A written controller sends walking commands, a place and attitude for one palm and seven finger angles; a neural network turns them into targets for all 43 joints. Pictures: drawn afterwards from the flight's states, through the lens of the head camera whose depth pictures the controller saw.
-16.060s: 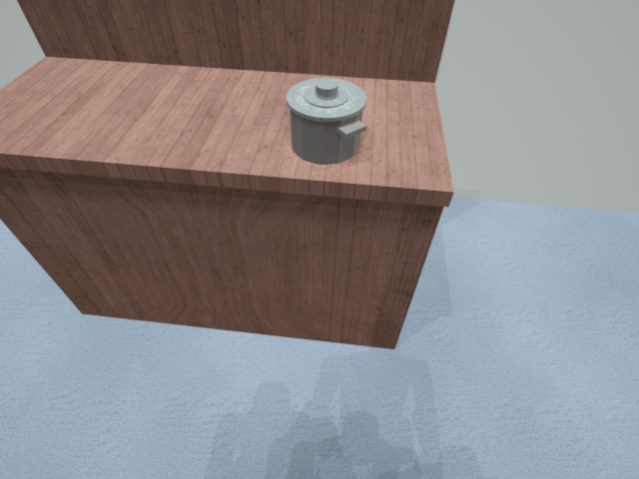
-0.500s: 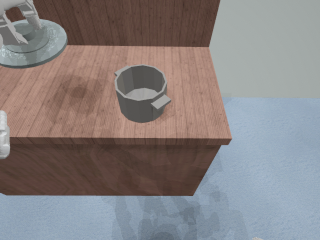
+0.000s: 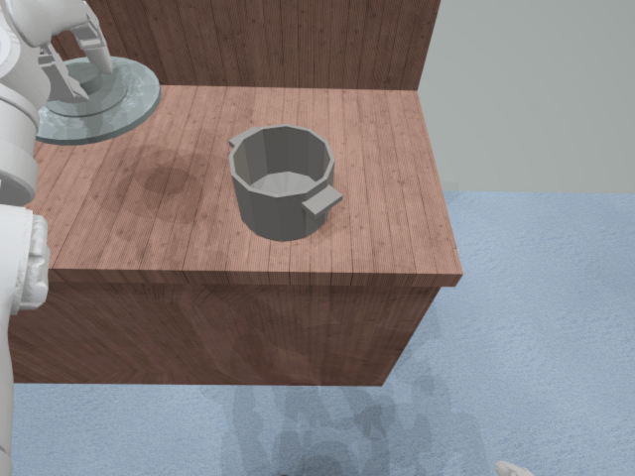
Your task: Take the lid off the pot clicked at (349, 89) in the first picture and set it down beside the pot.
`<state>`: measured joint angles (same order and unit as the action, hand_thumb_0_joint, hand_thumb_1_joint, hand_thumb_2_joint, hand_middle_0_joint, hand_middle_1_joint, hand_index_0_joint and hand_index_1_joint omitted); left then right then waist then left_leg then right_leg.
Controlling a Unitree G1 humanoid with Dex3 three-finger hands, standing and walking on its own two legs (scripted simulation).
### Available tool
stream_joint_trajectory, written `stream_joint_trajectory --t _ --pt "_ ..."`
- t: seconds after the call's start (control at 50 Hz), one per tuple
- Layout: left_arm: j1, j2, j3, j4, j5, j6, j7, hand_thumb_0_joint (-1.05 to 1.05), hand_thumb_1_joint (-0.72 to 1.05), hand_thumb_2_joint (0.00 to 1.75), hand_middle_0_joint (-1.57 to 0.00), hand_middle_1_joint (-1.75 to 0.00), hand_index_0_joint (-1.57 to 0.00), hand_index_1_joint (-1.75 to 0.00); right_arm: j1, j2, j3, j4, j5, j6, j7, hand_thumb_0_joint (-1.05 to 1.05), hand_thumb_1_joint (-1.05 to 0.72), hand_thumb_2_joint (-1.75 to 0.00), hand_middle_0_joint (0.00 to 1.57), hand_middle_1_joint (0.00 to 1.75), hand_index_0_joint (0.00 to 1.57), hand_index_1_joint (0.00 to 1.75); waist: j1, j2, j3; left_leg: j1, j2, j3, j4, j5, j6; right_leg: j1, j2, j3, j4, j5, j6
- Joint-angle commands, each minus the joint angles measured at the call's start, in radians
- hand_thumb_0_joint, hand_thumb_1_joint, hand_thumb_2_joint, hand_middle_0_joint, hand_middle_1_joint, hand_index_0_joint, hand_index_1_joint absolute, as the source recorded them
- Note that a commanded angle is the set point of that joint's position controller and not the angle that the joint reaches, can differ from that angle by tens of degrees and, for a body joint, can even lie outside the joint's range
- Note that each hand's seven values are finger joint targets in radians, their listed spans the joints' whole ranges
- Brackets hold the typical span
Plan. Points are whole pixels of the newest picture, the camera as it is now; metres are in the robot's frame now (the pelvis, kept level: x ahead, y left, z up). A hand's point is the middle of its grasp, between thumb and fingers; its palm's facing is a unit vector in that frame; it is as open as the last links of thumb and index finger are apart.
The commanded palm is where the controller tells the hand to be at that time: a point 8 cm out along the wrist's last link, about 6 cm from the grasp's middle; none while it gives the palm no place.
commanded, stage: lower the lid onto the table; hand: left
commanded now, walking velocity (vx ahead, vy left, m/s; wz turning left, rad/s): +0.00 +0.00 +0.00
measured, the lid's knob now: (79, 79) +0.52 +0.26 +0.21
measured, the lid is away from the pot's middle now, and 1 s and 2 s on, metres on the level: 0.22 0.23 0.23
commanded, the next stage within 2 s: none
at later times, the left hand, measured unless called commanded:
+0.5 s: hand (62, 106) +0.48 +0.28 +0.20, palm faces -0.37 -0.13 -0.92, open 7.7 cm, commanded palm +0.50 +0.27 +0.28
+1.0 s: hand (83, 129) +0.49 +0.27 +0.16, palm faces -0.43 -0.12 -0.90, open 7.7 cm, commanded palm +0.52 +0.27 +0.24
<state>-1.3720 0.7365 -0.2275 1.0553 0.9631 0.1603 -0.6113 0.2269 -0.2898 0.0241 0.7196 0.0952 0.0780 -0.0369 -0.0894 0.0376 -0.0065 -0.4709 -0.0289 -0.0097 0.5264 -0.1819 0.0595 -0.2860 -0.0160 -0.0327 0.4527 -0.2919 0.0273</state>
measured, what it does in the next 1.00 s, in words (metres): stands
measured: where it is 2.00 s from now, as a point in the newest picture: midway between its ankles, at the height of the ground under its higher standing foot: outside the picture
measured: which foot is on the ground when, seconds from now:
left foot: down 0.00-1.00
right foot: down 0.00-1.00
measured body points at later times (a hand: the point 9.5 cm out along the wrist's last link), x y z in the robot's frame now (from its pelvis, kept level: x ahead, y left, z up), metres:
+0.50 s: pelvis +0.01 -0.01 +0.00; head +0.07 +0.00 +0.44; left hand +0.50 +0.28 +0.25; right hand +0.06 -0.29 -0.12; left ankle +0.05 +0.08 -0.73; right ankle -0.05 -0.15 -0.73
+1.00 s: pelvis +0.01 +0.00 +0.00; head +0.08 +0.01 +0.44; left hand +0.51 +0.28 +0.21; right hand +0.06 -0.28 -0.12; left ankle +0.05 +0.08 -0.73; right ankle -0.05 -0.15 -0.73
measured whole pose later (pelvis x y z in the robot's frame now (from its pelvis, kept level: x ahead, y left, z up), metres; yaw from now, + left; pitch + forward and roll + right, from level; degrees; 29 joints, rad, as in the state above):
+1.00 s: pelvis +0.01 +0.00 +0.00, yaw -1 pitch +10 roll -3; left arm -1.23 0.77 -0.16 1.08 0.95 0.05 -0.57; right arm 0.26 -0.29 0.01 0.72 0.10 0.11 -0.05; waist -0.11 0.03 -0.02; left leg -0.54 -0.02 0.00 0.59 -0.22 0.06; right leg -0.35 0.00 -0.02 0.49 -0.31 0.03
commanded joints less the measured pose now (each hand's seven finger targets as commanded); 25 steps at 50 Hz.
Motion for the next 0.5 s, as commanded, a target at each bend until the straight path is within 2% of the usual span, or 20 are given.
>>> stream_joint_trajectory --t 0.0,0.02,0.04,0.08,0.1,0.14,0.16,0.2,0.22,0.26,0.28,0.3,0.32,0.34,0.4,0.42,0.44,0.48 --pt "-0.637 0.316 0.128 -0.243 0.029 -0.008 0.077 0.00 0.71 0.96 -0.91 -1.11 -0.77 -1.03 0.056 -0.181 -0.061 -0.089 -0.008 -0.028 -0.011 0.00 -0.90 -0.90 0.20 0.30 0.20 0.30 -0.004 0.072 -0.502 0.501 -0.001 -0.053 0.000 0.280 0.024 -0.096 0.070 -0.042 -0.038 0.256 -0.068" --pt "-0.626 0.296 0.111 -0.262 0.022 -0.020 0.076 0.00 0.71 0.96 -0.91 -1.11 -0.77 -1.03 0.064 -0.181 -0.064 -0.093 -0.011 -0.031 -0.014 0.00 -0.90 -0.90 0.20 0.30 0.20 0.30 -0.004 0.087 -0.515 0.513 0.004 -0.053 0.004 0.322 0.024 -0.102 0.065 -0.043 -0.037 0.267 -0.071" --pt "-0.621 0.271 0.097 -0.245 0.024 -0.016 0.077 0.00 0.71 0.96 -0.91 -1.11 -0.77 -1.03 0.065 -0.179 -0.065 -0.089 -0.011 -0.027 -0.010 0.00 -0.90 -0.90 0.20 0.30 0.20 0.30 -0.012 0.090 -0.495 0.515 0.000 -0.053 0.012 0.323 0.026 -0.116 0.074 -0.042 -0.039 0.267 -0.067" --pt "-0.594 0.310 0.134 -0.230 0.028 -0.015 0.080 0.00 0.71 0.96 -0.91 -1.11 -0.77 -1.03 0.074 -0.181 -0.066 -0.093 -0.009 -0.026 -0.008 0.00 -0.90 -0.90 0.20 0.30 0.20 0.30 -0.003 0.079 -0.508 0.507 -0.001 -0.053 0.015 0.336 0.026 -0.102 0.073 -0.041 -0.037 0.278 -0.067" --pt "-0.584 0.301 0.126 -0.219 0.028 -0.014 0.079 0.00 0.71 0.96 -0.91 -1.11 -0.77 -1.03 0.076 -0.181 -0.068 -0.094 -0.007 -0.025 -0.008 0.00 -0.90 -0.90 0.20 0.30 0.20 0.30 -0.008 0.062 -0.506 0.503 -0.002 -0.047 0.018 0.335 0.028 -0.103 0.073 -0.039 -0.037 0.286 -0.065" --pt "-0.592 0.336 0.156 -0.278 0.027 -0.028 0.082 0.00 0.71 0.96 -0.91 -1.11 -0.77 -1.03 0.075 -0.184 -0.071 -0.102 -0.011 -0.021 -0.003 0.00 -0.90 -0.90 0.20 0.30 0.20 0.30 0.001 0.098 -0.536 0.523 -0.002 -0.050 0.029 0.409 0.030 -0.086 0.074 -0.035 -0.028 0.328 -0.067" --pt "-0.563 0.350 0.173 -0.261 0.030 -0.029 0.084 0.00 0.71 0.96 -0.91 -1.11 -0.77 -1.03 0.080 -0.182 -0.072 -0.105 -0.011 -0.020 -0.001 0.00 -0.90 -0.90 0.20 0.30 0.20 0.30 0.003 0.096 -0.541 0.525 -0.003 -0.050 0.037 0.439 0.031 -0.082 0.075 -0.034 -0.025 0.345 -0.066" --pt "-0.514 0.352 0.175 -0.210 0.028 -0.027 0.081 0.00 0.71 0.96 -0.91 -1.11 -0.77 -1.03 0.085 -0.183 -0.071 -0.107 -0.005 -0.012 -0.001 0.00 -0.90 -0.90 0.20 0.30 0.20 0.30 -0.002 0.055 -0.502 0.489 -0.004 -0.042 0.035 0.402 0.033 -0.085 0.076 -0.034 -0.032 0.339 -0.062" --pt "-0.506 0.328 0.152 -0.230 0.013 -0.035 0.076 0.00 0.71 0.96 -0.91 -1.11 -0.77 -1.03 0.087 -0.187 -0.073 -0.108 -0.004 -0.009 -0.001 0.00 -0.90 -0.90 0.20 0.30 0.20 0.30 -0.001 0.064 -0.500 0.485 0.000 -0.039 0.033 0.424 0.032 -0.074 0.069 -0.036 -0.032 0.357 -0.065" --pt "-0.535 0.341 0.164 -0.288 0.018 -0.032 0.081 0.00 0.71 0.96 -0.91 -1.11 -0.77 -1.03 0.077 -0.185 -0.076 -0.113 -0.005 0.000 0.005 0.00 -0.90 -0.90 0.20 0.30 0.20 0.30 -0.003 0.097 -0.524 0.520 0.000 -0.044 0.040 0.436 0.034 -0.092 0.077 -0.035 -0.029 0.345 -0.063" --pt "-0.520 0.326 0.156 -0.277 0.016 -0.031 0.081 0.00 0.71 0.96 -0.91 -1.11 -0.77 -1.03 0.077 -0.181 -0.076 -0.116 -0.004 -0.002 0.005 0.00 -0.90 -0.90 0.20 0.30 0.20 0.30 -0.005 0.095 -0.519 0.523 -0.004 -0.042 0.045 0.434 0.037 -0.096 0.078 -0.032 -0.032 0.343 -0.063" --pt "-0.485 0.359 0.184 -0.250 0.018 -0.033 0.082 0.00 0.71 0.96 -0.91 -1.11 -0.77 -1.03 0.081 -0.184 -0.076 -0.113 -0.003 0.001 0.003 0.00 -0.90 -0.90 0.20 0.30 0.20 0.30 -0.004 0.082 -0.505 0.502 -0.004 -0.036 0.044 0.402 0.038 -0.091 0.078 -0.031 -0.035 0.336 -0.062" --pt "-0.467 0.346 0.167 -0.254 0.007 -0.043 0.079 0.00 0.71 0.96 -0.91 -1.11 -0.77 -1.03 0.088 -0.187 -0.074 -0.116 -0.002 0.003 -0.001 0.00 -0.90 -0.90 0.20 0.30 0.20 0.30 -0.006 0.088 -0.498 0.489 -0.001 -0.030 0.038 0.402 0.037 -0.082 0.072 -0.035 -0.037 0.344 -0.065" --pt "-0.474 0.376 0.195 -0.267 0.012 -0.044 0.082 0.00 0.71 0.96 -0.91 -1.11 -0.77 -1.03 0.080 -0.185 -0.075 -0.116 -0.002 0.007 0.001 0.00 -0.90 -0.90 0.20 0.30 0.20 0.30 -0.002 0.068 -0.507 0.488 -0.003 -0.031 0.042 0.396 0.039 -0.072 0.075 -0.030 -0.033 0.351 -0.060" --pt "-0.470 0.314 0.130 -0.221 -0.001 -0.040 0.077 0.00 0.71 0.96 -0.91 -1.11 -0.77 -1.03 0.073 -0.185 -0.071 -0.107 0.007 0.015 -0.004 0.00 -0.90 -0.90 0.20 0.30 0.20 0.30 -0.022 0.072 -0.439 0.459 -0.003 -0.025 0.031 0.305 0.039 -0.119 0.077 -0.037 -0.045 0.293 -0.058" --pt "-0.494 0.303 0.115 -0.264 -0.009 -0.050 0.076 0.00 0.71 0.96 -0.91 -1.11 -0.77 -1.03 0.075 -0.188 -0.074 -0.104 0.003 0.013 -0.008 0.00 -0.90 -0.90 0.20 0.30 0.20 0.30 -0.020 0.105 -0.462 0.480 0.004 -0.023 0.029 0.323 0.038 -0.115 0.071 -0.039 -0.044 0.291 -0.063" --pt "-0.519 0.337 0.143 -0.304 -0.001 -0.054 0.084 0.00 0.71 0.96 -0.91 -1.11 -0.77 -1.03 0.075 -0.186 -0.075 -0.105 0.000 0.010 -0.009 0.00 -0.90 -0.90 0.20 0.30 0.20 0.30 -0.020 0.114 -0.494 0.507 0.002 -0.030 0.033 0.319 0.040 -0.112 0.077 -0.035 -0.044 0.283 -0.061" --pt "-0.507 0.338 0.143 -0.278 -0.001 -0.062 0.086 0.00 0.71 0.96 -0.91 -1.11 -0.77 -1.03 0.077 -0.183 -0.071 -0.102 0.002 0.005 -0.017 0.00 -0.90 -0.90 0.20 0.30 0.20 0.30 -0.025 0.100 -0.490 0.502 0.000 -0.030 0.037 0.319 0.041 -0.113 0.078 -0.034 -0.041 0.290 -0.059"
